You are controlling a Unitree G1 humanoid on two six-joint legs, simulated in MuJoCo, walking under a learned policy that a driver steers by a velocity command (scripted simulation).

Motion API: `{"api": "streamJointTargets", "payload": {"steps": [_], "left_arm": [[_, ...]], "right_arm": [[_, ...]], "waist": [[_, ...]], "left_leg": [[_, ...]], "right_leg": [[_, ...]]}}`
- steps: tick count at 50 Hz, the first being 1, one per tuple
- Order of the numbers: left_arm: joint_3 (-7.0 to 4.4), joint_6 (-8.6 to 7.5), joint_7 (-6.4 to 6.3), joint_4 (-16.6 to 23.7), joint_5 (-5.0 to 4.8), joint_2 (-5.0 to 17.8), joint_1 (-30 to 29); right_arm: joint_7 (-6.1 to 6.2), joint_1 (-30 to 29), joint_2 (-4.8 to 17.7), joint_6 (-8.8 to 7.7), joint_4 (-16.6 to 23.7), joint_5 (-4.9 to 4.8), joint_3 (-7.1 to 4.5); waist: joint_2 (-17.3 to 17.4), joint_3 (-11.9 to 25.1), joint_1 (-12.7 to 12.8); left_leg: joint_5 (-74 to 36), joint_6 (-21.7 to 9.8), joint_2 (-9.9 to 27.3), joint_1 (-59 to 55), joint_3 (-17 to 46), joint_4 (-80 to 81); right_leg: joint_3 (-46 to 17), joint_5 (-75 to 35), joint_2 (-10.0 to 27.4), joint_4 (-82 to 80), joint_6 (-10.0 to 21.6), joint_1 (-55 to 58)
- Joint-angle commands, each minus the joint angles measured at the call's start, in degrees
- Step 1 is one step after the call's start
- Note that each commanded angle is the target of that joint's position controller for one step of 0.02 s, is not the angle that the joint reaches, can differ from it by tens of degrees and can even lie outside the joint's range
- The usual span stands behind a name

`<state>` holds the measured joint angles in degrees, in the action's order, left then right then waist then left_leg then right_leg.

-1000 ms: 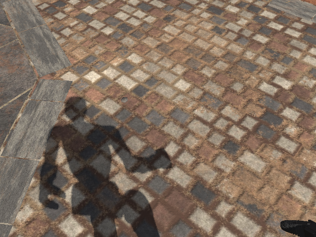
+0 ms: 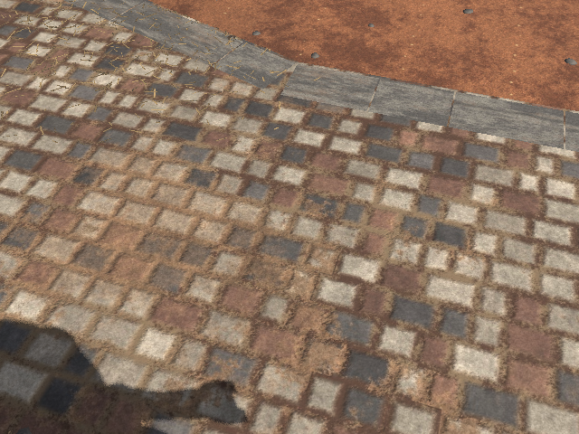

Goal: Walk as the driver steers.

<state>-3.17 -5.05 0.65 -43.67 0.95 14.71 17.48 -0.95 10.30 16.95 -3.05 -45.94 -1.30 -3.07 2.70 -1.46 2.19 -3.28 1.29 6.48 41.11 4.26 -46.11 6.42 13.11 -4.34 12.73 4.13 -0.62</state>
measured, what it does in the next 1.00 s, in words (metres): walks ahead, turning left: left foot, then right foot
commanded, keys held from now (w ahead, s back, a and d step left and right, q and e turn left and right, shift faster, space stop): w+q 0.68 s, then q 0.32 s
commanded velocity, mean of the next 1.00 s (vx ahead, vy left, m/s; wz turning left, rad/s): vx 0.43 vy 0.00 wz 0.53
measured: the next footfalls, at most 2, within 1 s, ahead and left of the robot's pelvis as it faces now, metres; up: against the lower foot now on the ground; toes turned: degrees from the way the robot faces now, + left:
left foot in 0.20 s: +0.29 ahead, +0.14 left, +0.00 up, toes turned +9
right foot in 0.66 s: +0.60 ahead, +0.01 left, +0.00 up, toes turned +27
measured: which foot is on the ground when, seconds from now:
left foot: up 0.00-0.18, down 0.20-0.66, up 0.68-1.00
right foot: down 0.00-0.22, up 0.24-0.64, down 0.66-1.00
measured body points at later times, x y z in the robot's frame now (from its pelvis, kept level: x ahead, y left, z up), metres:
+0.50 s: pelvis +0.29 +0.07 +0.00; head +0.33 +0.09 +0.45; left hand +0.42 +0.37 -0.09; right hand +0.45 -0.19 -0.10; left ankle +0.25 +0.13 -0.74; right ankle +0.49 -0.08 -0.68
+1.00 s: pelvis +0.53 +0.09 +0.00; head +0.57 +0.12 +0.45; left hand +0.44 +0.38 -0.12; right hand +0.84 -0.02 -0.09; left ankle +0.55 +0.27 -0.69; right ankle +0.57 -0.01 -0.74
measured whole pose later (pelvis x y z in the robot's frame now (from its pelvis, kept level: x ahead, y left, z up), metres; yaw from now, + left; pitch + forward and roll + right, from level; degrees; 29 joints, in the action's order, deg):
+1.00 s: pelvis +0.53 +0.09 +0.00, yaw +35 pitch +2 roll -1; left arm -3.9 -2.4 -1.1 -45.4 -0.1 16.4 12.0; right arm -0.5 7.9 17.8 1.7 -34.7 -0.8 -4.3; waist 1.9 -4.6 3.0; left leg 9.6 2.4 3.2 35.6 0.9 -46.5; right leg 8.5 12.7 0.8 20.0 1.1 -8.9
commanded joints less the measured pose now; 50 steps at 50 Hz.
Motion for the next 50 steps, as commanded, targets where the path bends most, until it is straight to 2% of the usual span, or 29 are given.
{"api": "streamJointTargets", "payload": {"steps": [1, 5, 7, 8, 9, 10, 11, 12, 13, 14, 15, 16, 18, 20, 24, 26, 28, 30, 32, 33, 34, 35, 36, 37, 38, 40, 43, 46, 50], "left_arm": [[-2.38, -0.74, -0.71, 2.1, -0.4, 9.0, -0.8], [-2.98, 1.18, -1.23, 0.0, -1.28, 10.2, 1.4], [-3.42, 2.18, -1.95, 0.2, -1.47, 11.8, 0.0], [-3.6, 2.67, -2.41, 0.4, -1.49, 12.6, -0.6], [-3.55, 3.11, -2.79, 0.6, -1.52, 12.9, -1.5], [-3.07, 2.92, -3.17, 1.2, -1.44, 12.2, -1.8], [-0.59, 1.45, -2.11, 3.9, 0.38, 4.6, 4.6], [-0.07, -0.93, -0.98, 4.0, -0.39, 5.8, 2.0], [-1.09, -2.42, -0.05, 5.7, -2.9, 9.4, -4.2], [-0.75, -3.24, 0.03, 6.7, -3.07, 9.1, -6.7], [-0.95, -3.38, -0.37, 6.5, -1.65, 8.9, -7.5], [-1.44, -2.87, -0.63, 6.3, -0.73, 9.5, -6.7], [-1.48, -1.45, -0.72, 6.2, -0.19, 8.6, -4.5], [-0.98, -0.51, -1.03, 6.5, 0.05, 7.1, -5.5], [0.18, -0.68, -0.83, 8.5, -0.23, 4.6, -14.4], [0.02, -1.07, -0.35, 9.3, -1.0, 5.3, -17.7], [-0.52, -1.54, 0.12, 9.7, -1.41, 6.8, -18.7], [-1.28, -2.08, 0.46, 9.5, -1.56, 8.4, -17.3], [-2.41, -2.64, 0.22, 7.7, -1.36, 9.8, -10.3], [-3.25, -2.95, -0.2, 7.0, -0.33, 12.1, -3.4], [-4.33, -2.6, -0.54, 6.2, 0.74, 16.9, 3.2], [-4.46, -1.87, -0.09, 4.7, -0.35, 16.4, 4.8], [-3.09, -1.62, -0.33, 6.4, -0.56, 11.1, 0.8], [-2.26, -1.05, -0.64, 7.0, -0.11, 8.7, -2.2], [-1.72, -0.68, -0.63, 6.9, 0.15, 7.5, -4.7], [-1.29, -0.43, -0.69, 6.0, 0.03, 6.3, -6.8], [-2.31, -0.07, -1.13, 4.3, -0.07, 9.1, -7.8], [-2.85, 1.2, -1.92, 3.5, -0.74, 10.6, -9.3], [-3.08, 2.26, -2.06, 2.1, -1.62, 11.6, -9.6]], "right_arm": [[-0.98, -6.2, 1.8, -0.94, 5.1, 0.06, 0.09], [-2.65, -9.8, 2.0, -1.03, 8.2, 0.21, 0.19], [-3.13, -7.6, 3.5, -0.74, 9.1, 0.25, -0.56], [-3.09, -4.2, 4.9, -0.44, 8.7, 0.3, -1.34], [-2.74, 2.9, 7.4, -0.27, 7.4, 0.22, -2.69], [-1.84, 12.2, 11.1, 0.01, 5.6, 0.12, -4.47], [-1.01, 15.3, 17.4, 0.04, 5.3, -0.12, -5.94], [-1.09, 16.0, 14.4, -0.46, 6.5, -0.11, -4.84], [-0.96, 14.4, 11.1, -0.69, 6.4, 0.43, -3.9], [-0.81, 10.9, 9.6, -0.84, 7.0, 0.24, -3.5], [-0.72, 6.9, 8.0, -0.74, 7.7, 0.1, -2.97], [-0.49, 4.5, 6.5, -0.73, 8.7, 0.66, -2.38], [-0.08, 2.7, 6.5, -0.7, 9.7, 0.93, -2.36], [0.58, 3.1, 8.0, -0.81, 9.5, 0.79, -2.75], [1.67, 6.0, 9.3, -0.06, 8.3, 0.06, -3.23], [1.85, 8.3, 9.6, 0.4, 7.5, -0.07, -3.33], [1.97, 9.5, 9.1, 0.77, 7.0, -0.36, -3.28], [2.13, 9.2, 8.9, 0.98, 7.1, -0.19, -3.34], [2.04, 7.8, 7.3, 1.12, 7.8, 0.12, -2.93], [1.77, 7.8, 4.2, 0.88, 8.5, 0.56, -1.79], [1.81, 14.2, 0.1, 0.43, 9.8, 0.39, -0.55], [1.84, 16.4, 3.1, 0.14, 10.6, -0.84, -0.62], [2.03, 12.5, 8.5, 0.47, 9.8, -0.79, -2.02], [2.14, 7.4, 9.8, 1.04, 10.7, 0.02, -2.6], [2.24, 5.3, 9.4, 1.5, 11.4, 0.7, -2.9], [2.02, 6.3, 7.2, 2.75, 11.8, 0.35, -3.07], [1.93, 4.8, 3.5, 4.06, 13.1, 0.11, -2.08], [1.17, 3.0, 3.1, 4.35, 13.6, 0.44, -1.79], [-0.38, -1.9, 3.5, 4.32, 15.2, 0.56, -2.08]], "waist": [[-4.6, -3.1, 1.7], [-4.7, -3.8, 2.3], [-7.0, -0.7, 0.0], [-8.4, 2.0, -2.2], [-8.1, 6.0, -6.3], [-4.9, 11.0, -11.3], [9.8, 17.6, -6.8], [7.2, 25.4, -8.6], [3.7, 18.4, -10.1], [-0.4, 11.7, -8.3], [-3.5, 6.8, -5.6], [-2.5, 4.8, -3.5], [-0.5, 3.9, -1.3], [-0.3, 2.9, -1.1], [1.8, 2.1, -4.7], [2.4, 2.3, -6.3], [2.9, 2.4, -6.3], [4.1, 2.4, -5.0], [4.7, 4.5, -0.9], [1.5, 10.6, 2.4], [-11.8, 18.8, 1.2], [-22.9, 19.4, 0.5], [-14.1, 11.9, 1.7], [-8.9, 7.3, 1.7], [-6.6, 4.7, 0.5], [-8.9, 3.1, -2.0], [-10.2, 3.1, -2.5], [-9.0, 5.8, -2.2], [-8.6, 4.9, -0.8]], "left_leg": [[-5.7, -0.9, -0.8, -2.5, -2.2, 7.2], [2.7, -3.5, -2.4, 1.3, -4.9, 11.4], [9.2, -5.7, -5.6, -4.0, -8.4, 11.4], [12.2, -7.0, -7.7, -9.2, -10.0, 10.8], [11.8, -8.7, -9.9, -19.1, -10.5, 12.4], [8.4, -11.6, -8.3, -35.7, -4.9, 15.5], [12.9, -22.3, 7.2, -59.1, 24.1, 16.3], [18.8, -27.0, 12.6, -66.7, 44.6, 25.8], [19.2, -23.2, 11.0, -62.6, 36.2, 27.8], [16.3, -20.9, 8.7, -53.8, 28.9, 28.3], [10.4, -19.3, 6.3, -44.8, 23.3, 29.1], [4.6, -18.8, 4.6, -38.4, 19.6, 30.4], [-1.0, -19.1, 2.7, -31.7, 16.5, 32.4], [-4.8, -18.7, 1.1, -27.0, 12.5, 33.0], [1.5, -14.7, -3.0, -23.6, 8.6, 31.6], [5.5, -13.8, -2.2, -24.9, 11.0, 30.6], [8.7, -13.2, -0.7, -28.4, 14.8, 27.7], [9.9, -12.2, 0.9, -31.4, 18.6, 24.3], [7.6, -10.1, -0.9, -30.8, 18.9, 18.1], [9.7, -8.1, -4.0, -26.7, 15.6, 6.3], [28.5, -4.0, -12.1, -10.6, 7.5, -13.0], [38.7, -2.3, -10.9, 2.2, 5.4, -25.2], [34.4, -1.2, -8.0, 4.4, 6.8, -30.0], [30.6, -0.4, -6.4, 2.8, 4.8, -30.4], [29.0, 0.3, -5.2, 0.4, 3.9, -28.6], [28.0, 0.7, -3.1, -4.1, 2.2, -23.7], [24.6, 2.1, -2.9, -4.5, -0.6, -15.9], [15.1, 2.1, -2.4, -7.6, -2.0, -7.0], [9.1, 0.2, -3.2, -12.9, -4.5, 3.9]], "right_leg": [[-1.5, -19.5, 16.2, -6.2, 5.6, -2.8], [0.1, -29.9, 19.4, -0.8, 4.8, 7.6], [1.8, -48.6, 19.6, 6.1, 3.3, 9.7], [2.5, -57.7, 19.3, 12.0, 2.4, 9.7], [3.7, -60.4, 18.0, 22.0, 1.1, 6.8], [4.2, -49.9, 15.7, 36.8, -1.1, -3.6], [2.3, -2.0, 5.4, 59.4, -5.3, -30.0], [-10.6, 21.0, -0.2, 68.2, -5.2, -40.3], [-13.7, 16.8, 3.7, 68.7, -3.7, -45.7], [-12.8, 11.8, 6.3, 63.8, -2.9, -45.6], [-11.9, 9.0, 8.3, 58.0, -3.3, -43.0], [-11.8, 7.0, 9.7, 54.7, -3.9, -38.7], [-11.0, 5.4, 10.1, 50.7, -5.8, -34.7], [-9.4, 2.0, 9.6, 44.6, -7.7, -33.5], [-8.5, -14.0, 6.3, 26.0, -9.1, -28.7], [-8.8, -17.5, 4.6, 20.9, -9.1, -26.7], [-10.5, -16.2, 4.3, 17.4, -8.3, -26.2], [-11.5, -12.1, 4.5, 15.8, -6.6, -24.5], [-10.3, -10.2, 4.6, 12.7, -3.8, -15.0], [-15.5, -8.1, 10.8, 13.5, -0.7, -2.8], [-35.9, -1.2, 23.9, 11.3, 6.7, 17.0], [-54.8, 8.8, 30.6, 6.2, 12.0, 20.0], [-47.4, 5.5, 28.1, 5.5, 10.0, 13.5], [-36.1, -6.5, 25.6, 6.9, 8.0, 6.4], [-28.3, -19.9, 23.0, 7.2, 7.2, 0.3], [-18.3, -31.1, 19.3, 6.4, 5.9, -6.2], [-12.7, -37.1, 19.8, 3.5, 8.0, -7.6], [-7.4, -36.5, 20.0, 2.9, 8.0, -6.2], [-1.9, -31.6, 19.3, 4.1, 5.9, -5.7]]}}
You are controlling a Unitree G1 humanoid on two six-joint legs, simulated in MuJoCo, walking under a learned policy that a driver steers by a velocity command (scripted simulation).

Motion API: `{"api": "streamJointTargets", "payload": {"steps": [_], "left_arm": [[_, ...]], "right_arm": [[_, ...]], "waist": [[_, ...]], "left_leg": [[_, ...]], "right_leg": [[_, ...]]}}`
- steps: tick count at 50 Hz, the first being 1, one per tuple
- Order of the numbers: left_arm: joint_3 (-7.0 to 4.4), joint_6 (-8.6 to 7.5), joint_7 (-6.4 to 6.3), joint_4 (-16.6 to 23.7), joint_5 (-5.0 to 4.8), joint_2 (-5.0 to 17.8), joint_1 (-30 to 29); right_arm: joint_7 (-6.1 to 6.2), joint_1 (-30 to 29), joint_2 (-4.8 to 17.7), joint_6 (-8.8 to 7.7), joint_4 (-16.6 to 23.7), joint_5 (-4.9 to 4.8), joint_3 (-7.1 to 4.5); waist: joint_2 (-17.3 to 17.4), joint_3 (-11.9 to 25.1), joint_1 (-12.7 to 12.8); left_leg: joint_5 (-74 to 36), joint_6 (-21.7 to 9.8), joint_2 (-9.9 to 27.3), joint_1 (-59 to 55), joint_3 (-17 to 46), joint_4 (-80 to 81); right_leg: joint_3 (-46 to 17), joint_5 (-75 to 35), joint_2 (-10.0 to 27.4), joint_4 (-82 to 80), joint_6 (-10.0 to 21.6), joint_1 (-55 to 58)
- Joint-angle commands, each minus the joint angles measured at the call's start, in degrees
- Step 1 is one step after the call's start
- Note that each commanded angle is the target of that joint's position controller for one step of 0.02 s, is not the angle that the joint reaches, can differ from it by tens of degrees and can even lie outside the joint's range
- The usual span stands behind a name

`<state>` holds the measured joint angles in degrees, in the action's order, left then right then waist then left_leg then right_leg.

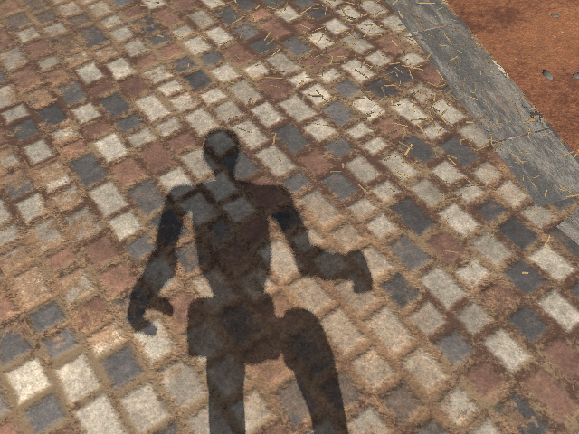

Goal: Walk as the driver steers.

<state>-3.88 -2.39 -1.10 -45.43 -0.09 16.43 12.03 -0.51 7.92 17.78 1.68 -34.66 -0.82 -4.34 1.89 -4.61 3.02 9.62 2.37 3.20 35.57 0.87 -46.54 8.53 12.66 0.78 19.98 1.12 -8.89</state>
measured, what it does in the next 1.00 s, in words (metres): steps on the spot, turning left: left foot, then right foot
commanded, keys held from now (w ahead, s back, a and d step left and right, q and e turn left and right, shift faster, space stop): q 0.58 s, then no key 0.40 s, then w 0.02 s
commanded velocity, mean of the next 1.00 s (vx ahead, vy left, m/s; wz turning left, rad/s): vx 0.03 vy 0.00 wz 0.46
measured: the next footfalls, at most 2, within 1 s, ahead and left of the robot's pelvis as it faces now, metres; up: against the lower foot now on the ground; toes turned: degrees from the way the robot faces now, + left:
left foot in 0.12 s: +0.16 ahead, +0.13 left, +0.00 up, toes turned +6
right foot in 0.52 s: +0.19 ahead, -0.10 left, +0.00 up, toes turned +23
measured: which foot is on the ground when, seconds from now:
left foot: up 0.00-0.10, down 0.12-0.52, up 0.54-0.86, down 0.88-1.00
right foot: down 0.00-0.12, up 0.14-0.50, down 0.52-1.00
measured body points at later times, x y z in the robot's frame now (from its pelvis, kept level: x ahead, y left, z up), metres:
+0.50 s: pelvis +0.08 +0.00 -0.01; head +0.12 +0.01 +0.43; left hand +0.16 +0.31 -0.11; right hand +0.33 -0.23 -0.10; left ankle +0.13 +0.13 -0.74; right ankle +0.15 -0.12 -0.74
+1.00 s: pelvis +0.08 +0.01 -0.01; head +0.08 +0.03 +0.44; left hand +0.06 +0.30 -0.13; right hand +0.33 -0.14 -0.10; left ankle +0.01 +0.11 -0.74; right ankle +0.15 -0.12 -0.74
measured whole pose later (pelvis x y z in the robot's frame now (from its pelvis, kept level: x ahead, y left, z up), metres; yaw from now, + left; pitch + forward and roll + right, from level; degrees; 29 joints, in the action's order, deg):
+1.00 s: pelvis +0.08 +0.01 -0.01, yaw +26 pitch +0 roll +0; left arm -1.8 -0.2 -0.3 -45.8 1.2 15.6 11.0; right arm 0.5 10.3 13.4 2.4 -38.1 1.3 -2.1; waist -1.9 -1.7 2.4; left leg 16.2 -0.4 -1.3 11.7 2.3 -28.3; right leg 1.5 14.1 3.7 28.4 -2.8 -13.7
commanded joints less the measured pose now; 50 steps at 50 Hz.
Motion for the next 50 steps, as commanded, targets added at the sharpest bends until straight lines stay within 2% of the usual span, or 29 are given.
{"api": "streamJointTargets", "payload": {"steps": [1, 3, 5, 6, 7, 8, 9, 10, 11, 12, 15, 22, 25, 26, 27, 28, 29, 31, 32, 35, 38, 41, 43, 44, 45, 46, 47, 48, 50], "left_arm": [[-2.55, -0.22, -0.16, 3.5, -0.92, 10.4, -3.8], [-2.95, 0.14, 0.08, 3.1, -1.74, 11.3, -3.7], [-2.95, 0.39, 0.04, 2.9, -2.5, 10.9, -4.4], [-2.56, 0.24, 0.26, 2.2, -1.81, 9.4, -1.4], [-1.06, 0.02, 0.6, 4.4, 1.65, 5.4, -0.4], [-0.35, 0.0, 1.03, 5.6, 1.87, 5.7, 0.4], [-1.34, 0.36, 1.24, 4.9, 0.24, 9.1, -2.8], [-1.27, 0.7, 1.02, 5.5, -0.46, 8.8, -4.6], [-1.22, 1.13, 0.36, 4.8, 0.1, 8.0, -4.8], [-1.43, 1.6, -0.17, 5.0, 0.59, 8.6, -5.0], [-0.91, 2.15, -0.17, 4.4, 0.3, 6.6, -3.4], [-0.65, 2.05, 0.69, 5.4, -0.05, 6.0, -5.3], [-1.24, 1.41, 1.37, 4.7, 0.09, 6.0, -1.5], [-2.12, 1.45, 1.12, 4.5, 0.83, 8.7, 0.4], [-3.38, 1.98, 0.71, 4.8, 2.17, 14.7, -0.1], [-3.17, 1.72, 0.75, 5.8, 3.59, 13.4, -1.7], [-2.16, 1.44, 0.25, 7.5, 3.24, 10.3, -5.7], [-1.31, 1.46, -0.34, 8.2, 1.09, 6.8, -9.2], [-0.94, 1.56, -0.51, 8.0, 0.53, 6.3, -8.6], [-0.82, 2.19, -0.74, 7.1, 0.8, 6.3, -5.1], [-1.21, 2.56, -0.55, 6.5, 0.54, 7.6, -4.2], [-1.64, 2.94, 0.04, 5.4, -0.36, 9.4, -2.7], [-1.12, 2.92, 0.2, 4.5, -1.35, 8.5, -2.3], [-0.66, 2.35, 0.41, 3.4, -1.19, 7.4, 0.3], [0.33, 1.53, 0.94, 3.9, 0.89, 4.8, 0.9], [1.24, 0.94, 1.07, 4.5, 1.49, 1.8, 1.4], [0.92, 1.02, 0.79, 4.2, 2.0, 4.6, -2.2], [0.74, 1.02, 0.89, 4.1, 1.88, 5.2, -3.7], [0.59, 1.56, 0.53, 2.8, 1.56, 5.8, -3.1]], "right_arm": [[-1.16, -0.4, 3.2, -0.28, 4.5, 0.09, -1.05], [-1.66, -0.9, 4.2, 0.0, 5.4, 0.09, -1.67], [-1.58, 3.4, 5.4, -0.04, 4.6, 0.28, -2.69], [-0.67, 8.3, 8.9, -0.17, 3.6, 0.54, -4.07], [0.83, 11.3, 15.7, -0.18, 4.4, 1.05, -5.4], [0.52, 9.1, 15.6, -0.83, 6.2, 2.04, -4.55], [-0.12, 7.8, 11.8, -1.4, 6.2, 1.41, -3.66], [-0.05, 5.4, 9.9, -1.83, 5.7, 0.73, -3.03], [0.16, 3.4, 8.9, -1.7, 5.4, 0.11, -2.8], [0.59, 1.3, 8.6, -1.31, 5.7, -0.16, -2.63], [1.47, -0.2, 9.3, -0.56, 6.1, 1.15, -2.91], [2.04, -0.2, 9.7, 0.44, 5.6, 0.58, -3.3], [2.14, -1.4, 8.9, 1.06, 5.6, -0.28, -3.02], [2.25, 0.3, 7.2, 1.09, 5.3, -0.34, -2.51], [2.24, 1.3, 4.4, 0.88, 6.6, -0.25, -1.87], [2.25, 1.8, 8.5, 0.12, 6.5, 0.43, -3.12], [2.07, 3.4, 11.3, 0.11, 5.0, 0.23, -4.26], [2.46, 5.9, 9.2, 1.08, 2.1, 0.37, -4.11], [2.49, 6.1, 7.4, 1.43, 1.8, 0.45, -3.61], [2.49, 2.6, 4.5, 1.24, 3.0, -0.17, -2.29], [2.1, 0.5, 2.1, 1.04, 3.7, 0.49, -0.81], [1.6, 1.2, 3.0, 0.95, 2.9, 0.15, -0.74], [1.33, 4.9, 2.9, 0.81, 0.7, 0.39, -0.76], [1.49, 5.0, 4.6, 0.81, 0.8, 0.73, -0.86], [2.03, 6.1, 7.9, 0.91, 1.2, 1.16, -1.29], [1.84, 1.8, 7.7, 0.85, 0.9, 2.13, -0.87], [1.28, -0.8, 3.6, 0.27, 2.0, 2.12, -0.01], [1.01, -0.6, 2.2, -0.22, 1.0, 2.6, 0.48], [0.97, 1.2, 3.6, -0.86, -0.1, 2.36, 0.27]], "waist": [[-7.8, 7.8, -1.4], [-8.0, 7.4, -1.7], [-6.8, 8.9, -4.5], [-2.0, 11.7, -6.2], [13.4, 15.6, -5.2], [15.3, 24.2, -4.7], [6.6, 22.4, -6.8], [4.4, 17.4, -5.3], [1.0, 14.4, -4.1], [2.0, 12.7, -3.0], [4.8, 13.0, -1.6], [7.5, 12.6, -3.4], [7.5, 11.5, -1.0], [3.7, 11.5, -1.1], [-12.5, 9.0, -3.4], [-17.6, 7.9, -2.8], [-12.9, 7.0, -4.3], [-9.3, 5.6, -5.2], [-9.0, 5.3, -4.7], [-10.0, 6.0, -2.4], [-12.6, 8.2, -1.1], [-14.1, 8.3, -0.6], [-12.1, 7.7, -2.8], [-9.7, 8.4, -2.4], [-0.3, 11.7, -1.1], [10.6, 11.0, 1.7], [7.0, 9.5, -0.7], [6.2, 8.8, -1.0], [5.4, 7.2, -2.2]], "left_leg": [[-2.8, -1.5, -0.2, -7.8, -1.5, 6.1], [0.5, -3.2, -1.0, -9.1, -2.5, 10.0], [-3.5, -5.8, -3.8, -17.1, -4.5, 18.6], [-16.8, -8.4, -3.4, -27.1, -1.2, 22.6], [-47.7, -15.6, 11.3, -41.7, 18.4, 19.3], [-41.1, -27.7, 20.6, -46.0, 34.8, 22.3], [-35.0, -25.3, 17.4, -42.4, 29.5, 23.9], [-29.7, -21.4, 13.7, -38.0, 23.7, 23.8], [-24.1, -18.3, 10.8, -33.5, 20.8, 24.6], [-20.9, -17.0, 9.1, -28.9, 19.1, 25.5], [-20.1, -16.8, 6.5, -23.2, 17.8, 26.5], [-3.0, -14.8, 5.0, -19.9, 24.2, 26.4], [0.0, -11.7, 2.5, -17.0, 25.4, 23.3], [6.3, -8.6, -0.6, -12.6, 22.7, 18.4], [19.9, -4.7, -9.7, -1.2, 11.1, 6.1], [25.7, -2.1, -9.8, 0.7, 8.0, -8.4], [22.0, -1.3, -7.7, -0.3, 9.4, -16.3], [16.0, 0.6, -7.5, -0.2, 8.3, -22.2], [14.9, 1.5, -7.6, 0.1, 8.2, -24.5], [13.5, 2.9, -7.0, -0.8, 5.5, -17.1], [15.7, 3.1, -4.2, -8.5, 3.0, -2.7], [13.2, 2.2, -4.3, -16.5, -0.7, 10.4], [0.7, -0.4, -5.0, -24.8, -1.9, 26.4], [-5.5, -2.2, -2.6, -31.0, 1.7, 28.9], [-20.1, -4.8, 5.8, -37.8, 11.2, 26.8], [-18.7, -10.7, 10.0, -30.2, 14.0, 24.6], [-10.5, -11.3, 7.5, -26.9, 12.7, 25.6], [-4.7, -9.1, 5.0, -26.6, 11.1, 25.7], [3.9, -7.0, 2.7, -24.9, 10.0, 26.7]], "right_leg": [[-3.8, -30.4, 14.6, -2.1, 8.6, 3.4], [-3.8, -30.7, 15.7, 1.5, 7.7, 5.2], [-1.2, -33.7, 13.6, 10.9, 5.1, 4.3], [0.9, -28.6, 9.8, 21.1, 1.7, -0.6], [2.5, 7.7, 3.6, 40.0, -3.0, -17.9], [-8.0, 28.5, -2.9, 53.6, -4.9, -27.7], [-13.0, 25.1, -0.3, 55.7, -4.6, -29.0], [-13.0, 21.0, 1.0, 53.5, -4.0, -29.7], [-13.0, 17.7, 2.1, 49.2, -4.1, -29.2], [-12.9, 15.1, 2.4, 44.9, -4.5, -26.7], [-11.6, 12.1, -0.2, 37.1, -5.7, -20.2], [-12.9, 7.4, -2.4, 21.4, -4.8, -13.0], [-11.4, 0.3, -2.5, 7.1, -2.3, -4.8], [-16.0, -0.8, 3.6, 2.1, 0.1, 0.5], [-30.4, -3.7, 16.4, -2.8, 7.1, 3.0], [-39.6, -6.8, 23.6, -5.7, 14.2, -2.3], [-35.0, -7.9, 21.6, -4.9, 13.7, -3.9], [-25.2, -8.0, 14.6, -2.7, 9.3, -3.2], [-23.1, -11.3, 13.8, -2.3, 9.6, -2.6], [-18.5, -15.6, 12.1, -1.7, 10.7, 1.9], [-16.9, -17.5, 12.5, -0.2, 10.9, 3.7], [-17.4, -20.1, 13.2, 1.3, 11.2, 2.2], [-16.4, -20.2, 12.0, 3.6, 8.9, -0.5], [-15.8, -16.5, 11.1, 4.4, 5.5, -4.2], [-11.5, -6.8, 7.2, 11.1, 1.0, -9.0], [-7.8, 5.8, 3.4, 8.3, -2.5, -8.4], [-8.2, 3.3, 3.3, 7.9, -4.3, -5.2], [-8.1, -0.8, 3.1, 6.7, -4.6, -4.5], [-6.7, -0.8, 2.2, 7.4, -4.6, -3.8]]}}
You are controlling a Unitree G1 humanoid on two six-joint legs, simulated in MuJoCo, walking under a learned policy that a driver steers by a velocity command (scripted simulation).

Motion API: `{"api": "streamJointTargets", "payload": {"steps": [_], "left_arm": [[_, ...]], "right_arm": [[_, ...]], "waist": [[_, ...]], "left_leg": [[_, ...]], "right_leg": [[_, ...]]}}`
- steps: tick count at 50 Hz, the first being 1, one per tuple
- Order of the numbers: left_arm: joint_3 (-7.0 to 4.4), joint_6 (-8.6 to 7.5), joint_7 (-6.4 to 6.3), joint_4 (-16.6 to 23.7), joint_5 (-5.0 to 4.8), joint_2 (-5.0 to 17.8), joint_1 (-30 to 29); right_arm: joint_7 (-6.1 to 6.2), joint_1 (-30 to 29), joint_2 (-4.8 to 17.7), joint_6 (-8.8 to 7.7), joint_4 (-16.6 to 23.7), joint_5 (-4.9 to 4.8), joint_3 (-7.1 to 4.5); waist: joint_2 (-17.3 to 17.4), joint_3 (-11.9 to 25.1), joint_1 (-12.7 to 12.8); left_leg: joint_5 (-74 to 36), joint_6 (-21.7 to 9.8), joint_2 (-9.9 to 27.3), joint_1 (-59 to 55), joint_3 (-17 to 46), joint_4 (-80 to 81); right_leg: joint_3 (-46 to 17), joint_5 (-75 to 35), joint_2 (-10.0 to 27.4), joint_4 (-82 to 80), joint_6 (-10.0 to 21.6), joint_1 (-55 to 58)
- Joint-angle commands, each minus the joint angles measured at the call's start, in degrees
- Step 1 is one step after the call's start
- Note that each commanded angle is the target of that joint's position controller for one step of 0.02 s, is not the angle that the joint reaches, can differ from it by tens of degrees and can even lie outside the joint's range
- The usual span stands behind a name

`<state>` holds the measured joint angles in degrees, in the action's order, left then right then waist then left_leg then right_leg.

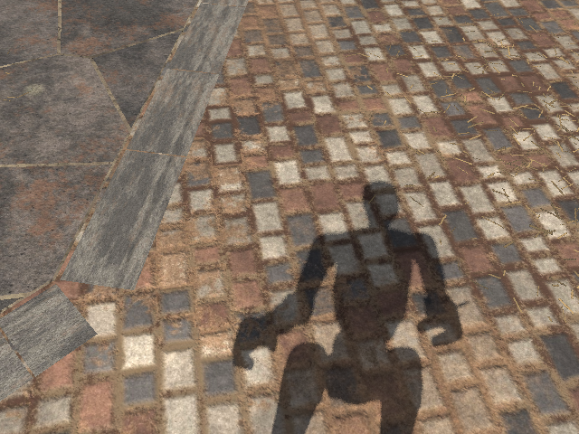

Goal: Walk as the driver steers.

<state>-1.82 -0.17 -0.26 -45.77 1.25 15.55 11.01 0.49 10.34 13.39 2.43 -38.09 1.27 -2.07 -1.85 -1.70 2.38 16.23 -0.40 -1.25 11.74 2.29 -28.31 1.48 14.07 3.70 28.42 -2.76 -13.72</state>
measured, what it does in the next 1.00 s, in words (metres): walks ahead: right foot, then left foot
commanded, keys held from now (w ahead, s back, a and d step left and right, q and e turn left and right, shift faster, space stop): w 1.00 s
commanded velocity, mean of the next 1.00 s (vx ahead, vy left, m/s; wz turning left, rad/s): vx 0.39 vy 0.00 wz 0.03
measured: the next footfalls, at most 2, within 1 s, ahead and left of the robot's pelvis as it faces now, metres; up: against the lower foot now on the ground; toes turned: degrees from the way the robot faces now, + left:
right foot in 0.28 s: +0.10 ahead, -0.13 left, +0.00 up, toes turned -2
left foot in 0.80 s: +0.47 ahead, +0.08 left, +0.00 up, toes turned +1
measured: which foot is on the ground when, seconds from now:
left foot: down 0.00-0.28, up 0.30-0.78, down 0.80-1.00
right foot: down 0.00-0.02, up 0.04-0.26, down 0.28-0.82, up 0.84-1.00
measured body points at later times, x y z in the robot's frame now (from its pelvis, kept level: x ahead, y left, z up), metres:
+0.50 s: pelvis +0.12 -0.05 +0.01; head +0.13 -0.08 +0.46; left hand +0.13 +0.22 -0.11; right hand +0.26 -0.32 -0.10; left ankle +0.17 +0.12 -0.66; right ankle +0.06 -0.13 -0.74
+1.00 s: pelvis +0.40 +0.00 +0.01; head +0.43 +0.00 +0.45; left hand +0.51 +0.28 -0.11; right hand +0.49 -0.28 -0.11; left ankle +0.43 +0.08 -0.74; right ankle +0.40 -0.16 -0.66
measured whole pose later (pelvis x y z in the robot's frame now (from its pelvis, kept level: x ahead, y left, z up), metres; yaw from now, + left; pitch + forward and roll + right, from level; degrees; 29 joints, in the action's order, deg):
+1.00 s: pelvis +0.40 +0.00 +0.01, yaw -1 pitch +0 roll +2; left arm -2.4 -4.1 -0.2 -46.1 -1.0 17.7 14.1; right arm -1.8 15.1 15.2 -5.2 -46.4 0.0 -3.2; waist -2.6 -2.5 -0.9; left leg 7.8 -4.5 -4.6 12.3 -3.5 -19.6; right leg -3.0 16.3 6.3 64.3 0.7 -31.4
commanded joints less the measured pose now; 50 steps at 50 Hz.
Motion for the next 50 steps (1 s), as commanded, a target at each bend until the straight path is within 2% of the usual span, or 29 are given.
{"api": "streamJointTargets", "payload": {"steps": [1, 3, 4, 6, 7, 10, 12, 13, 14, 15, 16, 17, 18, 20, 22, 25, 28, 32, 35, 38, 39, 40, 41, 42, 43, 44, 45, 47, 50], "left_arm": [[-1.39, -0.53, -0.37, 2.9, -0.26, 6.3, -2.0], [-1.59, -0.94, -0.38, 3.1, -1.44, 6.3, -3.2], [-1.73, -1.52, -0.26, 3.8, -1.93, 6.4, -4.6], [-2.31, -2.84, 0.42, 4.6, -2.86, 7.2, -5.4], [-2.42, -3.45, 0.91, 4.5, -3.15, 7.2, -4.9], [-1.73, -4.72, 2.27, 3.2, -2.75, 5.4, -3.2], [-1.94, -4.89, 2.72, 0.2, -2.34, 5.4, 3.0], [-2.33, -4.67, 2.58, -1.8, -2.15, 5.9, 7.4], [-2.73, -4.53, 2.2, -2.9, -2.36, 6.9, 12.0], [-3.49, -4.62, 1.44, -3.2, -2.06, 11.4, 17.8], [-4.56, -5.01, 2.04, -2.7, -1.27, 16.8, 18.7], [-3.44, -5.48, 2.01, -1.2, -1.24, 13.1, 13.8], [-2.67, -5.74, 1.76, -0.4, -1.35, 10.5, 10.9], [-1.98, -5.77, 1.64, 0.3, -1.02, 9.1, 8.2], [-1.5, -5.67, 1.37, 0.0, -0.93, 8.0, 9.3], [-1.33, -5.3, 0.93, -0.9, -1.17, 7.9, 11.7], [-1.19, -4.6, 0.22, -1.6, -1.23, 8.1, 12.8], [-1.44, -4.08, -0.21, -3.3, -1.74, 8.9, 16.2], [-1.87, -3.4, -0.31, -4.3, -2.16, 9.4, 17.1], [-2.78, -2.71, -0.72, -4.1, -1.98, 11.4, 15.7], [-2.7, -2.16, -0.83, -3.8, -1.69, 11.3, 14.5], [-2.08, -2.12, -1.06, -2.7, -1.05, 10.2, 14.1], [0.42, -3.16, -0.22, -1.2, -0.63, 1.3, 22.0], [-0.2, -4.77, 0.23, -2.5, -2.06, 4.9, 20.2], [-1.66, -5.68, 0.58, 0.3, -3.95, 9.5, 12.4], [-1.56, -6.22, 0.49, 1.7, -4.07, 9.3, 8.2], [-1.68, -6.21, 0.26, 1.8, -3.16, 8.5, 6.5], [-1.75, -4.92, 0.15, 0.9, -2.38, 6.7, 9.6], [-1.4, -3.44, -0.23, 1.7, -1.77, 4.9, 8.3]], "right_arm": [[0.18, 0.0, 8.8, -1.64, 2.7, -0.08, -2.05], [0.47, 3.8, 12.2, -1.37, 1.6, -0.87, -3.02], [0.66, 5.4, 12.9, -1.61, 1.1, -1.17, -3.24], [0.98, 7.3, 12.1, -2.89, 0.2, -1.48, -3.16], [1.0, 7.0, 11.3, -3.43, 0.2, -1.94, -3.02], [0.51, 2.4, 11.4, -3.86, 0.9, -2.62, -3.1], [-0.01, 0.3, 11.6, -3.55, 0.9, -2.88, -3.21], [-0.15, 0.9, 10.2, -3.51, 0.6, -2.49, -2.87], [-0.32, 1.0, 7.7, -3.75, 0.4, -2.03, -2.07], [-0.56, 0.1, 3.2, -4.26, 1.6, -0.96, -0.65], [-0.08, 0.6, 5.6, -5.27, 4.3, -2.61, -1.49], [0.16, 0.9, 9.6, -6.11, 3.3, -3.75, -2.57], [-0.08, 0.5, 10.5, -6.6, 2.6, -3.82, -2.86], [-0.24, 0.5, 9.1, -6.93, 1.2, -2.35, -2.91], [-0.78, 0.6, 7.7, -6.8, 0.5, -2.03, -2.77], [-0.99, -2.2, 6.3, -6.52, 1.3, -1.84, -2.43], [-1.54, -7.9, 4.4, -7.0, 3.2, -2.04, -1.51], [-2.99, -14.8, 3.8, -7.77, 5.1, -2.55, -0.86], [-3.96, -17.4, 4.6, -8.34, 6.3, -2.75, -0.89], [-3.76, -10.5, 8.3, -8.3, 4.6, -2.39, -2.39], [-3.16, -1.5, 10.7, -8.09, 2.0, -2.44, -3.64], [-2.3, 9.2, 13.1, -7.7, -0.6, -1.95, -4.46], [-2.13, 14.6, 18.6, -7.64, -2.0, -0.92, -5.62], [-2.09, 15.2, 13.0, -7.57, -2.8, -1.49, -4.29], [-1.8, 10.0, 10.8, -7.49, -2.8, -1.94, -3.37], [-1.72, 5.5, 9.6, -7.46, -2.5, -1.98, -2.93], [-1.92, 2.6, 8.2, -7.65, -2.5, -1.58, -2.48], [-2.24, 0.1, 6.7, -8.36, -2.8, -0.75, -2.13], [-2.26, 0.8, 8.2, -9.4, -4.9, -1.38, -2.45]], "waist": [[9.8, 3.0, -1.9], [12.5, -2.0, -4.4], [13.8, -4.4, -5.4], [14.8, -5.6, -5.9], [13.2, -5.1, -5.4], [9.2, -2.5, -3.3], [8.1, 0.5, 0.2], [6.8, 1.8, 1.9], [4.3, 2.5, 3.7], [-8.7, 3.9, 5.2], [-17.4, 4.1, 4.2], [-9.1, -0.5, 2.7], [-6.7, -3.8, 1.5], [-3.4, -4.2, 0.2], [-4.0, -2.8, 0.1], [-2.4, -2.0, 0.6], [-2.4, -3.1, 1.8], [-1.9, -5.7, 3.6], [-2.4, -6.3, 2.6], [-5.3, 0.6, -2.6], [-5.0, 6.5, -7.6], [-3.4, 14.4, -12.0], [12.2, 24.4, -7.7], [12.9, 27.4, -9.6], [10.7, 15.0, -8.9], [6.0, 8.5, -7.0], [3.1, 4.4, -4.9], [5.7, 3.2, -1.3], [5.5, 0.5, -0.2]], "left_leg": [[5.8, -4.8, 7.2, -0.1, 9.6, 9.9], [24.1, -8.6, 11.3, 0.1, 16.9, 15.0], [26.9, -10.7, 14.0, 0.3, 21.3, 17.2], [23.5, -13.6, 18.3, -3.8, 26.8, 18.5], [21.2, -13.8, 18.8, -6.0, 26.6, 18.3], [10.3, -11.5, 14.7, -3.3, 18.0, 17.3], [6.5, -9.8, 11.3, 4.1, 11.9, 13.7], [6.9, -8.8, 9.6, 8.1, 10.0, 10.3], [7.4, -6.7, 7.4, 12.7, 7.5, 3.8], [10.6, -1.9, 1.4, 19.8, 0.6, -16.6], [18.2, -0.5, -2.7, 31.0, 1.0, -30.5], [14.7, -1.3, 1.7, 35.5, 4.6, -37.2], [8.3, -2.3, 3.9, 37.5, 4.1, -38.0], [-0.5, -2.3, 6.7, 35.7, 2.9, -34.9], [-6.4, -1.5, 7.3, 32.7, 1.2, -32.5], [-11.5, 0.4, 7.1, 33.8, -0.8, -27.0], [-18.2, 1.5, 6.1, 30.5, -2.5, -15.6], [-22.8, 1.0, 4.3, 27.1, -3.8, -5.2], [-19.5, -1.3, 3.4, 27.0, -3.4, -1.4], [-13.2, -4.7, -0.5, 15.6, -5.6, -0.7], [-14.5, -6.6, -2.0, 3.6, -6.9, 0.8], [-14.8, -9.6, 4.6, -16.2, 0.0, -2.5], [-3.6, -19.8, 21.1, -39.9, 29.1, -0.8], [4.8, -20.8, 23.8, -39.6, 42.9, 9.2], [6.2, -17.1, 21.2, -30.1, 33.4, 11.5], [2.1, -15.2, 18.9, -20.1, 25.5, 13.4], [-3.8, -14.3, 16.5, -12.0, 19.9, 15.3], [-9.1, -13.8, 13.3, -3.4, 13.7, 18.9], [-13.3, -14.9, 12.6, 2.2, 8.3, 22.1]], "right_leg": [[1.7, 1.6, -1.9, 0.7, -0.4, -0.1], [3.7, 8.9, -4.3, 7.8, 1.0, -8.8], [2.3, 11.4, -3.6, 11.7, 2.1, -12.9], [-2.2, 16.9, -0.5, 20.5, 4.6, -21.2], [-3.1, 17.3, 0.6, 20.9, 5.6, -23.3], [-0.7, 10.5, -0.2, 10.4, 6.5, -13.5], [3.0, -2.6, -3.5, 2.1, 5.6, 2.2], [3.7, -3.8, -5.1, 1.4, 4.8, 9.5], [0.4, -1.5, -3.0, -0.1, 5.4, 15.6], [-17.2, 5.1, 9.3, -8.7, 9.3, 20.6], [-41.4, 21.2, 19.2, -18.3, 18.1, 21.6], [-42.0, 29.4, 19.7, -20.0, 18.8, 18.5], [-36.0, 27.0, 17.3, -19.7, 16.7, 16.4], [-25.5, 13.5, 12.6, -19.9, 13.9, 14.3], [-18.1, 1.7, 9.3, -20.7, 12.6, 13.4], [-11.9, -13.2, 8.0, -20.9, 13.0, 14.6], [-6.9, -17.9, 6.2, -21.9, 12.2, 12.4], [-5.5, -17.0, 7.7, -22.7, 12.8, 13.2], [-5.5, -23.1, 10.3, -19.9, 12.7, 18.7], [-4.6, -49.9, 10.7, -8.9, 11.2, 23.1], [-2.6, -56.3, 8.6, 1.7, 9.8, 21.1], [-2.7, -45.4, 7.0, 16.2, 8.4, 8.6], [-2.3, -4.1, -4.4, 40.4, 4.3, -16.1], [-10.6, 18.0, -6.8, 48.3, 4.6, -23.3], [-9.7, 14.8, -3.2, 50.0, 5.2, -28.3], [-7.7, 9.2, 0.0, 47.0, 5.6, -27.4], [-6.5, 5.5, 2.0, 43.3, 5.1, -25.4], [-6.8, 1.6, 4.5, 39.6, 4.3, -18.9], [-5.6, -1.0, 5.6, 34.1, 2.2, -19.5]]}}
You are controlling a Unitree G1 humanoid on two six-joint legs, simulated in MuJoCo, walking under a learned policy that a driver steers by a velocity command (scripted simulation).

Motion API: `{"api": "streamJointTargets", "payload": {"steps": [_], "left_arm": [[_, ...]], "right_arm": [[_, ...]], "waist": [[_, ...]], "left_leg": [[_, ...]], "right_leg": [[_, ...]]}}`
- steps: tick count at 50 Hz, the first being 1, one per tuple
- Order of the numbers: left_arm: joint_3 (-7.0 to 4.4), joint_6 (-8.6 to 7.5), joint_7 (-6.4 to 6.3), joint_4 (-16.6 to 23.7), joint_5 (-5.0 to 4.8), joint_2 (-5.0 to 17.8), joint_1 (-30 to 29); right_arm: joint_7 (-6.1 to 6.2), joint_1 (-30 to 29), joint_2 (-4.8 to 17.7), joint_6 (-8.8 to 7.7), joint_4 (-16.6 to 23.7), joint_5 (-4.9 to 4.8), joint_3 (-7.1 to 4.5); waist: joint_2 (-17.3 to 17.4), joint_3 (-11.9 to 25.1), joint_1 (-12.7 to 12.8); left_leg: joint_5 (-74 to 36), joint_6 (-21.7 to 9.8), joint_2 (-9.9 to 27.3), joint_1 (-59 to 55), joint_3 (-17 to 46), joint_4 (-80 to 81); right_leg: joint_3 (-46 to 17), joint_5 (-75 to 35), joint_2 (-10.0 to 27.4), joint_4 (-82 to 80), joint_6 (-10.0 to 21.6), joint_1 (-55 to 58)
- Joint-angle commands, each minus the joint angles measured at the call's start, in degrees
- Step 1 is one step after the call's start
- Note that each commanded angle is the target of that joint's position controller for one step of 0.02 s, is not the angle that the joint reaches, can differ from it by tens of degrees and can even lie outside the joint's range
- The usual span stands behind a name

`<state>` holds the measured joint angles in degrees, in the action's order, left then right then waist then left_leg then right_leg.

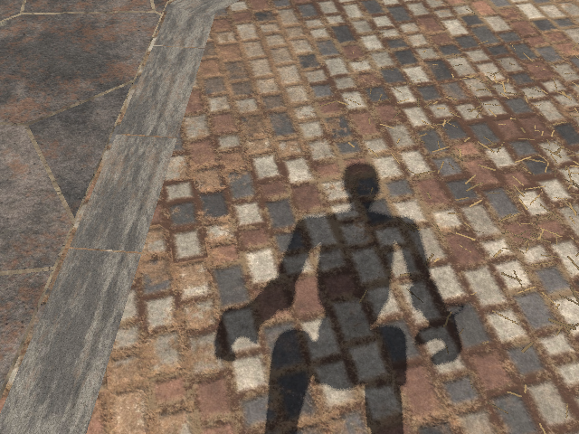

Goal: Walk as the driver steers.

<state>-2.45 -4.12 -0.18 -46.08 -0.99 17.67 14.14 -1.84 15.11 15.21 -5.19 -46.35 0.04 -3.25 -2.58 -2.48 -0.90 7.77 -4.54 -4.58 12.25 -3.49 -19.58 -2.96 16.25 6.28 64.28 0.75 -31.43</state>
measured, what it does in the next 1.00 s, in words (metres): walks ahead, turning right: right foot, then left foot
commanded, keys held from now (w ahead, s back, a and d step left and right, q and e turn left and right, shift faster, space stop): w+e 0.54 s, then e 0.46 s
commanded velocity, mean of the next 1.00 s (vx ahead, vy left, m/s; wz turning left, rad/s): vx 0.37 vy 0.00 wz -0.46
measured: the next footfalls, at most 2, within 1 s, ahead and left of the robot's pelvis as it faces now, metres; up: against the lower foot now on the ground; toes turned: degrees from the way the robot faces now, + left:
right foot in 0.34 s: +0.36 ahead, -0.17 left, +0.00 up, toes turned -9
left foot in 0.78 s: +0.66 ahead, -0.05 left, +0.00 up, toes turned -28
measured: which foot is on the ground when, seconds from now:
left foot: down 0.00-0.34, up 0.36-0.76, down 0.78-1.00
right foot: up 0.00-0.32, down 0.34-0.80, up 0.82-1.00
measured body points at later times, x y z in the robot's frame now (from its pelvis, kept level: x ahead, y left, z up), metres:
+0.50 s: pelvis +0.29 -0.08 +0.00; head +0.33 -0.10 +0.44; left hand +0.46 +0.16 -0.11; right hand +0.36 -0.38 -0.12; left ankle +0.28 +0.08 -0.66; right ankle +0.32 -0.16 -0.74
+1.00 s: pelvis +0.50 -0.08 -0.01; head +0.54 -0.10 +0.44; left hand +0.75 +0.11 -0.11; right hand +0.52 -0.40 -0.10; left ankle +0.63 -0.04 -0.74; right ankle +0.42 -0.19 -0.67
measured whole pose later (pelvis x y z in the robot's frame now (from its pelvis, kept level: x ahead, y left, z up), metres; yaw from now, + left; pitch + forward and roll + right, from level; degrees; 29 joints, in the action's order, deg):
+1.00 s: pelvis +0.50 -0.08 -0.01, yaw -31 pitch +1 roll +0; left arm -4.6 3.7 -2.5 -36.5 -1.0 19.3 14.3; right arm 1.0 4.7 14.2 -1.3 -41.4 1.5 -2.0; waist -1.9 -4.2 0.5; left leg 5.6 -2.2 -0.2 20.6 -3.3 -24.9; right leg -2.9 26.0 0.4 64.7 -4.5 -30.2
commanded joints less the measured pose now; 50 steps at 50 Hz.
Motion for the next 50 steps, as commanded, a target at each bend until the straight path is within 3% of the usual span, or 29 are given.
{"api": "streamJointTargets", "payload": {"steps": [1, 5, 8, 11, 13, 14, 15, 16, 17, 18, 19, 20, 21, 22, 23, 27, 29, 31, 34, 38, 39, 40, 41, 42, 43, 44, 46, 48, 50], "left_arm": [[-0.73, 0.64, -0.38, 2.8, 0.53, 2.8, 3.1], [-0.16, -0.01, 0.5, 4.6, 0.26, 1.7, -4.6], [0.19, -0.29, 1.38, 6.7, -0.26, 1.1, -10.1], [0.09, -0.26, 2.45, 9.3, -0.3, 1.8, -13.7], [-0.15, -0.21, 3.27, 10.6, -0.05, 2.3, -14.0], [-0.59, -0.11, 3.52, 10.9, 0.05, 3.2, -12.5], [-1.46, 0.09, 3.56, 10.5, 0.14, 4.7, -8.5], [-3.02, 0.26, 3.31, 8.6, 0.06, 7.0, -0.4], [-4.97, 0.69, 2.5, 6.7, -0.14, 11.5, 9.6], [-6.18, 0.64, 2.24, 6.7, -0.58, 17.7, 10.9], [-4.68, 0.42, 2.16, 7.8, -0.5, 11.8, 12.5], [-3.88, 0.17, 1.93, 7.8, 0.28, 9.4, 10.3], [-3.68, 0.03, 1.71, 8.6, 0.4, 8.5, 6.9], [-3.26, 0.09, 1.65, 9.4, 0.53, 7.2, 3.3], [-2.77, 0.04, 1.47, 10.4, 1.2, 6.0, 1.2], [-3.32, -0.05, 0.47, 10.8, 0.39, 7.5, 1.0], [-3.85, 0.43, -0.37, 10.4, 0.39, 8.9, 1.7], [-4.19, 1.39, -1.0, 9.6, 0.19, 9.5, 3.4], [-4.32, 2.61, -1.47, 8.5, -0.23, 9.1, 5.9], [-4.16, 3.62, -2.35, 10.0, -0.06, 7.3, 2.3], [-3.62, 3.64, -2.23, 10.9, 0.09, 5.5, 1.7], [-2.45, 3.58, -2.15, 12.3, 1.17, 2.1, 3.1], [-1.84, 3.54, -1.67, 11.6, 0.23, 0.8, 16.7], [-3.02, 4.2, -1.61, 9.5, -0.28, 7.4, 18.3], [-4.09, 5.24, -1.9, 10.0, -0.53, 10.4, 10.8], [-4.38, 6.39, -2.41, 10.5, -0.44, 10.5, 7.2], [-4.16, 7.82, -2.63, 11.8, -0.13, 8.4, 5.5], [-3.5, 7.79, -2.62, 12.3, -0.05, 5.6, 5.9], [-3.13, 7.45, -2.47, 13.3, 0.3, 4.8, 3.9]], "right_arm": [[0.38, -3.5, 7.1, -1.85, 2.7, 0.06, -1.45], [1.23, -1.3, 8.7, -1.6, 1.0, 0.2, -1.58], [1.41, 2.2, 10.3, -1.22, -1.0, -0.14, -1.83], [1.61, 3.9, 10.6, 0.03, -2.5, -0.57, -2.01], [1.93, 3.7, 11.2, 1.08, -2.8, -0.76, -2.27], [2.18, 2.7, 12.0, 1.57, -2.5, -0.77, -2.47], [2.51, 1.9, 12.7, 2.12, -2.1, -0.7, -2.67], [2.96, 1.0, 12.5, 2.78, -1.5, -0.56, -2.52], [3.54, 1.9, 10.9, 2.68, -0.1, 0.32, -1.67], [2.37, 8.3, 2.7, 0.96, 2.4, 1.75, 1.14], [1.36, 4.1, 7.4, -1.32, 2.0, 0.28, 0.41], [0.68, -1.3, 10.2, -2.69, 3.8, -1.9, -0.36], [0.82, -3.9, 9.4, -3.42, 4.7, -1.75, 0.08], [1.18, -5.0, 9.3, -3.49, 4.7, -0.54, -0.13], [1.33, -4.4, 9.6, -2.94, 4.7, 0.11, -0.5], [1.64, -4.6, 7.0, -0.79, 5.7, 1.03, -0.09], [1.85, -9.2, 5.9, -0.57, 7.0, 1.24, 0.34], [1.62, -12.5, 4.9, -0.79, 7.9, 1.2, 0.7], [1.22, -15.2, 5.8, -0.63, 9.2, 0.34, 0.23], [1.24, -10.4, 9.0, -1.21, 8.2, 0.66, -1.42], [1.57, -7.3, 10.1, -1.56, 7.8, 1.39, -1.79], [2.19, -3.0, 13.0, -1.36, 8.0, 2.27, -2.21], [2.1, -2.3, 13.9, -0.08, 7.6, 2.61, -2.33], [1.98, -4.6, 11.0, 1.0, 8.4, 0.64, -2.16], [2.31, -6.9, 7.3, 1.74, 9.9, 0.46, -1.14], [2.45, -9.5, 6.1, 2.62, 10.0, 0.88, -0.54], [2.83, -12.5, 7.3, 3.51, 9.5, 1.43, -0.67], [3.15, -12.2, 7.7, 3.54, 8.6, 1.68, -1.05], [3.42, -11.2, 8.3, 3.57, 7.7, 1.27, -1.43]], "waist": [[6.0, 0.3, 2.7], [5.0, -0.9, -0.4], [4.3, -1.7, -3.1], [4.0, -2.5, -3.9], [4.6, -1.9, -3.1], [5.6, -0.4, -1.8], [6.5, 2.7, 0.5], [5.7, 7.3, 5.0], [1.1, 13.7, 8.8], [-14.0, 20.0, 3.6], [-8.7, 25.4, 7.1], [-6.1, 17.2, 7.8], [-0.3, 12.4, 6.1], [3.0, 8.2, 3.9], [1.8, 7.2, 1.9], [0.7, 4.3, 0.0], [0.3, 2.1, 1.0], [-1.3, 3.4, 2.5], [-3.0, 4.9, 3.6], [-4.7, 6.6, -0.2], [-2.8, 9.7, -1.5], [6.2, 16.6, -2.0], [20.3, 23.8, 3.9], [15.1, 22.9, 3.3], [10.4, 16.1, 0.9], [7.2, 12.4, 1.1], [9.7, 6.4, 2.3], [11.0, 6.0, 2.3], [10.2, 7.5, 1.4]], "left_leg": [[-5.7, -10.7, 15.9, 1.5, 12.4, 14.0], [-8.8, -7.6, 13.7, -0.2, 4.4, 14.4], [-7.9, -6.9, 15.9, -5.6, 2.4, 14.3], [-10.4, -5.7, 18.7, -14.5, 1.2, 11.4], [-18.2, -4.5, 19.9, -18.7, 0.3, 7.4], [-27.8, -3.7, 19.8, -19.7, -0.7, 3.6], [-38.4, -2.7, 19.3, -19.9, -1.9, -2.9], [-44.1, -1.1, 17.3, -17.0, -4.4, -14.2], [-33.0, 1.2, 14.8, -4.7, -5.4, -30.9], [14.0, 5.2, 2.7, 22.4, -2.9, -52.1], [24.3, 4.7, 1.7, 30.2, 8.8, -59.2], [19.8, 3.3, 4.9, 34.7, 9.8, -59.5], [15.3, 2.7, 7.4, 33.7, 9.2, -55.6], [12.7, 3.1, 9.1, 30.8, 8.8, -50.0], [11.0, 3.5, 10.4, 26.6, 9.2, -47.1], [6.4, 7.4, 9.8, 23.3, 7.2, -36.5], [-0.9, 8.6, 7.8, 21.1, 6.1, -26.7], [-9.7, 8.7, 4.5, 15.6, 4.9, -18.1], [-13.4, 8.1, 2.0, 12.5, 6.4, -12.0], [-11.1, 5.2, 3.3, 7.9, 8.9, -5.1], [-18.1, 3.2, 6.5, 0.4, 9.7, -2.7], [-37.4, -0.5, 17.9, -13.6, 19.1, -5.8], [-44.4, -12.4, 31.8, -27.4, 38.0, -7.0], [-26.6, -12.8, 31.7, -23.3, 40.8, -4.5], [-16.9, -9.9, 26.8, -17.5, 32.0, -2.9], [-10.0, -7.8, 23.4, -11.1, 26.3, -1.1], [-5.8, -7.4, 19.3, 0.5, 18.4, 2.9], [-8.1, -8.2, 17.7, 2.2, 13.0, 4.6], [-11.7, -9.9, 19.8, -0.8, 11.7, 4.7]], "right_leg": [[-1.1, -6.1, 3.3, -4.7, -2.0, -3.9], [0.6, -20.9, 1.7, -20.6, -1.7, -3.4], [1.3, -24.1, 0.1, -27.0, -0.7, -3.8], [1.0, -20.2, -0.6, -30.4, 1.1, -8.0], [2.7, -14.1, -1.9, -31.3, 2.7, -7.9], [4.4, -10.8, -3.5, -31.3, 3.7, -4.9], [6.4, -8.3, -5.7, -31.2, 4.9, 1.0], [7.9, -9.7, -8.5, -33.3, 6.5, 12.0], [-1.2, -11.8, -3.8, -33.3, 9.7, 29.6], [-33.1, -2.0, 10.6, -38.0, 21.1, 51.4], [-45.1, 4.0, 13.1, -46.0, 22.5, 56.2], [-36.4, 0.8, 11.3, -46.8, 19.3, 51.1], [-29.7, -4.5, 9.0, -46.8, 17.7, 43.2], [-24.4, -11.6, 7.0, -47.6, 16.5, 35.0], [-21.4, -16.9, 5.5, -48.9, 16.2, 29.6], [-15.2, -23.7, 2.7, -52.0, 16.7, 20.1], [-10.9, -30.4, -0.1, -50.7, 14.5, 16.4], [-8.3, -32.9, -2.9, -47.8, 11.3, 14.4], [-12.2, -27.9, -2.3, -44.3, 8.8, 16.7], [-18.9, -24.5, -2.0, -34.1, 6.2, 22.5], [-17.4, -21.5, -5.3, -27.2, 4.2, 21.0], [-11.9, -1.0, -10.1, -12.4, 1.4, 13.3], [-8.8, 29.2, -15.5, 1.7, -1.4, 0.0], [-8.4, 23.6, -9.9, 8.3, -3.2, -3.5], [-6.2, 18.6, -8.1, 10.4, -4.5, -5.5], [-4.6, 15.0, -6.6, 9.4, -5.1, -5.1], [-2.2, 10.9, -4.9, 6.8, -5.6, -0.9], [0.2, 9.0, -4.9, 2.1, -5.6, 1.5], [0.3, 7.6, -3.5, -2.2, -5.5, 1.2]]}}
Keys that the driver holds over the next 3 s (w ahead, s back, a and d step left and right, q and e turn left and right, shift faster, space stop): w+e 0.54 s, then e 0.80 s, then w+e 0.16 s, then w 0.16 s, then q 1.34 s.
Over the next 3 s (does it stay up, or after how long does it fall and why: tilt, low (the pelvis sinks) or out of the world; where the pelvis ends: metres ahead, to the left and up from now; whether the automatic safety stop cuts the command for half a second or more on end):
stays up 0.67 -0.26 -0.01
